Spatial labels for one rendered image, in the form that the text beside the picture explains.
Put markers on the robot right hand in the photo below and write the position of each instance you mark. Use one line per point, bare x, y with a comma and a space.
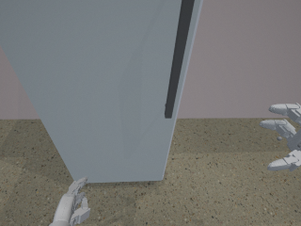
292, 160

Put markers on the fridge door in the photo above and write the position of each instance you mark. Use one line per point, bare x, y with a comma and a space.
97, 72

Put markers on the handle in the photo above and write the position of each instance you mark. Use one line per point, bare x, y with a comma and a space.
180, 43

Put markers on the robot left hand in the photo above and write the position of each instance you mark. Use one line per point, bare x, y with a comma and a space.
66, 209

